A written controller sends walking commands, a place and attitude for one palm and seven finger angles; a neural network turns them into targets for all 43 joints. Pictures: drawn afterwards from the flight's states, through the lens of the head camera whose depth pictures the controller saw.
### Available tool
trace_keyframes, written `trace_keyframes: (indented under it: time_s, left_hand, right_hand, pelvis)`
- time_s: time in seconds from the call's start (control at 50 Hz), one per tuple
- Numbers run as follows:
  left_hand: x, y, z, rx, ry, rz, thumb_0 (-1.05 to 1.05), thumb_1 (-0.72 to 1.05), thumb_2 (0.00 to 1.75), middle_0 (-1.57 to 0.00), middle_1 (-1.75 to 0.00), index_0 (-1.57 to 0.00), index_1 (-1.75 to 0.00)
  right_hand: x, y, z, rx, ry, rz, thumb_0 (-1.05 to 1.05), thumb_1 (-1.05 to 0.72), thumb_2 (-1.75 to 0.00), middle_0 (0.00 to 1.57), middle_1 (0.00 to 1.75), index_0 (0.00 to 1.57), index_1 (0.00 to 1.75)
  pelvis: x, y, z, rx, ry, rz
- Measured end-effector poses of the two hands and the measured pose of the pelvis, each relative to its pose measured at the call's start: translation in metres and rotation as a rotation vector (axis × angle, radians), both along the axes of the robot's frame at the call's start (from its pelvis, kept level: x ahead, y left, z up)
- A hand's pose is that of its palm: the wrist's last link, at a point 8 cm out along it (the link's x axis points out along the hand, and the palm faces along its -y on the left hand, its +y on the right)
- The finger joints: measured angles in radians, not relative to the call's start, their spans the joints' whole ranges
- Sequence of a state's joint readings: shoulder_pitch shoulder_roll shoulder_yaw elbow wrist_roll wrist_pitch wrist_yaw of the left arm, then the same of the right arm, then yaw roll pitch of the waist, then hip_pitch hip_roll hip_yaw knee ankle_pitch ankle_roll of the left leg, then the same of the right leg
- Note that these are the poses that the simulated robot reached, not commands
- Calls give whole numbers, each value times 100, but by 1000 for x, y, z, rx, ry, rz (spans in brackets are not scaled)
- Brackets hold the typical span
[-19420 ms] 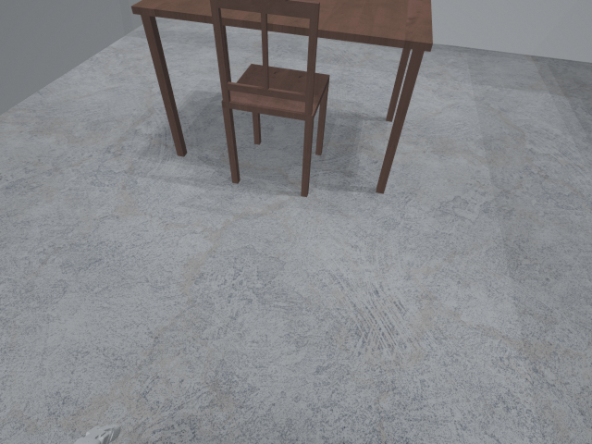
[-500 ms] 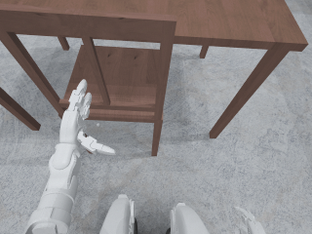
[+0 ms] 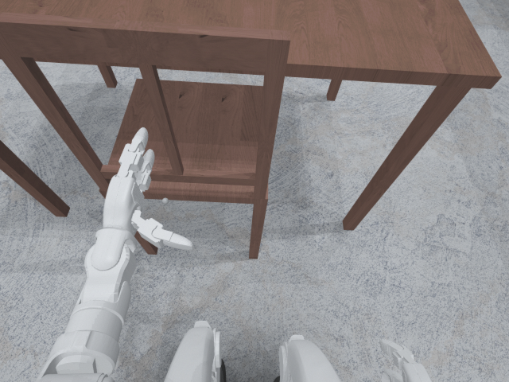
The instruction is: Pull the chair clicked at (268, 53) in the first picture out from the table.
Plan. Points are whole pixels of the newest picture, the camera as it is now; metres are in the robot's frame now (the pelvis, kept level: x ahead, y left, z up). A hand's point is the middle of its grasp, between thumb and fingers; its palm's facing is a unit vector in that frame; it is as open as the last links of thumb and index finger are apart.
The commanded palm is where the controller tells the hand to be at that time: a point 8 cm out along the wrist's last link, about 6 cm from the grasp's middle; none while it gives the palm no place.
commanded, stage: aim the fingers beside a spindle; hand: left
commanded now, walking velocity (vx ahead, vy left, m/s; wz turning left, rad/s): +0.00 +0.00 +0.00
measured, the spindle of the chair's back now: (165, 128) +0.53 +0.16 +0.03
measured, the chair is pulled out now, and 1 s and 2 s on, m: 0.00 0.00 0.00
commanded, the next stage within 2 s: push the fingers through the gap in 0.16 s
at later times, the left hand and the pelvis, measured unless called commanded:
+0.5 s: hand (168, 192) +0.40 +0.14 +0.02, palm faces -0.04 -1.00 -0.03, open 16.9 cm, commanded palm +0.38 +0.19 +0.03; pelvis +0.00 +0.00 +0.00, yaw +0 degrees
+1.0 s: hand (170, 167) +0.45 +0.15 +0.03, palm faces -0.03 -1.00 -0.04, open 16.9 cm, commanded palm +0.43 +0.19 +0.02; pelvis +0.00 -0.01 -0.01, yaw -1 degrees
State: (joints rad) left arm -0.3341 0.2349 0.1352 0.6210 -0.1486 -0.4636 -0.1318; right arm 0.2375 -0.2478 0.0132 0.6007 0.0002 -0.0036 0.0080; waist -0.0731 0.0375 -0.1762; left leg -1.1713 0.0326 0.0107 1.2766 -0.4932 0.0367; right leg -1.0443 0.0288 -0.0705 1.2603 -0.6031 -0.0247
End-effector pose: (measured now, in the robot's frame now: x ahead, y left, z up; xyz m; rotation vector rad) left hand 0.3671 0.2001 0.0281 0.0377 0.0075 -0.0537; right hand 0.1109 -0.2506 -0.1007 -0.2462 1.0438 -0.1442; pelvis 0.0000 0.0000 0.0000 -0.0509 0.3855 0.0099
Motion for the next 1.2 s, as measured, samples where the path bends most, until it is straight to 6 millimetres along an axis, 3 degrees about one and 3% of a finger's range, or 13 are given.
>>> trace_keyframes:
  time_s: [0.1,0.24,0.42,0.6,0.74,1.2]
  left_hand:
    - [-3,-1,-13,-15,50,5,-2,-50,30,-6,-8,-6,-8]
    - [-9,3,6,8,-32,22,-2,-50,30,-6,-8,-6,-8]
    - [6,-2,-8,-9,29,2,-2,-50,30,-6,-8,-6,-8]
    - [29,0,4,6,-29,26,-2,-50,30,-6,-8,-6,-8]
    - [40,-3,-4,0,30,18,-2,-50,30,-6,-8,-6,-8]
    - [77,-2,4,-13,-13,29,-2,-50,30,-6,-8,-6,-8]
  right_hand:
    - [-2,0,0,5,2,-12,1,-90,-90,20,30,20,30]
    - [-3,0,0,9,14,-7,1,-90,-90,20,30,20,30]
    - [-4,-5,-3,-7,17,-11,1,-90,-90,20,30,20,30]
    - [-15,-10,-7,-13,48,-25,1,-90,-90,20,30,20,30]
    - [-29,-11,-10,-3,92,-51,1,-90,-90,20,30,20,30]
    - [-61,-11,-14,-18,184,-83,1,-90,-90,20,30,20,30]
  pelvis:
    - [0,0,-1,2,6,-7]
    - [2,-1,2,5,-3,-7]
    - [0,-3,-2,1,7,-1]
    - [1,-5,-4,3,22,-6]
    - [2,-6,-4,5,29,-10]
    - [-1,-2,-8,-4,54,-14]
